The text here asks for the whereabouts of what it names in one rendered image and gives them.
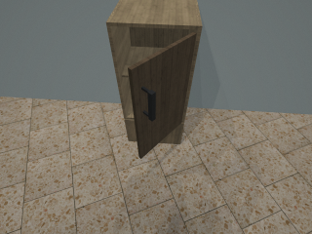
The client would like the handle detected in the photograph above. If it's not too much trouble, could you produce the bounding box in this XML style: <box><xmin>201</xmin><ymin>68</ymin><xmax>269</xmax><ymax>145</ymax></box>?
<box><xmin>141</xmin><ymin>86</ymin><xmax>156</xmax><ymax>121</ymax></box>

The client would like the cupboard door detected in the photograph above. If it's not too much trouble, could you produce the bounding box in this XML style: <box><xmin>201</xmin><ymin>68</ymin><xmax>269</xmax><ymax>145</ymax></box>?
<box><xmin>128</xmin><ymin>32</ymin><xmax>197</xmax><ymax>159</ymax></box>

